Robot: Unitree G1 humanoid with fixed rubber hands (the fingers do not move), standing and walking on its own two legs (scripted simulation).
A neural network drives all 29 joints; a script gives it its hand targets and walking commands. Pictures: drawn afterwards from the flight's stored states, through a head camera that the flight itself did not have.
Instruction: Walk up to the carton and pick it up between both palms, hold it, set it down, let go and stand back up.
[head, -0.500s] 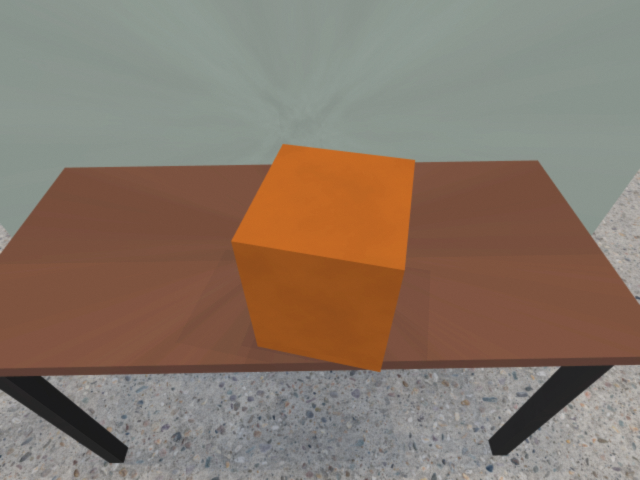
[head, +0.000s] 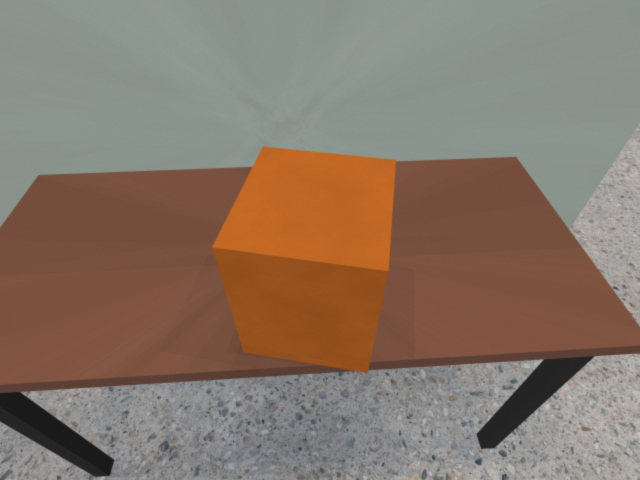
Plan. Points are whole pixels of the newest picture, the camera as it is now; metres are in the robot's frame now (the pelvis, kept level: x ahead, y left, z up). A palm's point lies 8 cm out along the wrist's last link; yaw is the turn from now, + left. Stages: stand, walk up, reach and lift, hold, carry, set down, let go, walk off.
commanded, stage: stand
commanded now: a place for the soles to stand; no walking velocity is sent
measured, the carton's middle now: (315, 260) +0.44 +0.02 +0.02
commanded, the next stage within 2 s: reach and lift in 0.10 s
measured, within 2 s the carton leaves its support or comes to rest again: neither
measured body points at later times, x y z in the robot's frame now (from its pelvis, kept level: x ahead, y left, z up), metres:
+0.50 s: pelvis -0.01 -0.02 +0.01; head -0.02 +0.01 +0.45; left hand +0.18 +0.22 -0.08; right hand +0.16 -0.26 -0.06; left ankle -0.03 +0.11 -0.73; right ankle +0.02 -0.13 -0.73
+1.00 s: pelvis +0.01 +0.01 +0.01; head +0.00 +0.03 +0.46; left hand +0.17 +0.26 -0.05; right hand +0.17 -0.20 -0.03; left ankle -0.03 +0.11 -0.73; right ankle +0.02 -0.13 -0.73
